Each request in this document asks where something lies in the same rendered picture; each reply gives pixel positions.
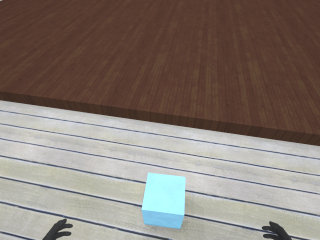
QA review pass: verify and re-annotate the left robot hand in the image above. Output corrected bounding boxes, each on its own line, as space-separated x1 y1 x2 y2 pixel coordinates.
42 218 73 240

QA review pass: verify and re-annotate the right robot hand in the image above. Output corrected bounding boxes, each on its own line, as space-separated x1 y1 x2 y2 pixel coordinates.
262 221 292 240

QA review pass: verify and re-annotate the carton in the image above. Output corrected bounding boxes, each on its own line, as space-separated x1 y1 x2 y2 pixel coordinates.
141 172 186 229

